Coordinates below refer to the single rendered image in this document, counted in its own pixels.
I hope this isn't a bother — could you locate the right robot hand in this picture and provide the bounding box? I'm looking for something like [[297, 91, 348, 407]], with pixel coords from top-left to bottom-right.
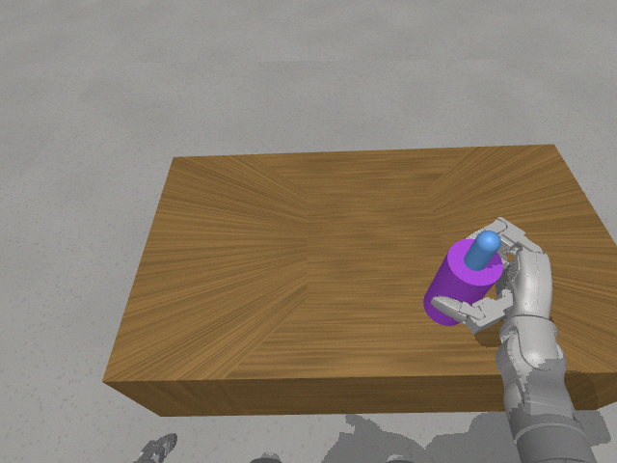
[[431, 217, 552, 334]]

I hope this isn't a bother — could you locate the right robot arm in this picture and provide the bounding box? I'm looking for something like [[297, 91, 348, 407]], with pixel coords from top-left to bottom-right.
[[496, 314, 597, 463]]

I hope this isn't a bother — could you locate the bottle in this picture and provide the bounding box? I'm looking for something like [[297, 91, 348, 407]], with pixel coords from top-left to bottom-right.
[[423, 231, 503, 326]]

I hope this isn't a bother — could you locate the left robot hand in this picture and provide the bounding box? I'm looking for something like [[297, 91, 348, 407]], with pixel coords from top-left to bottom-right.
[[132, 433, 177, 463]]

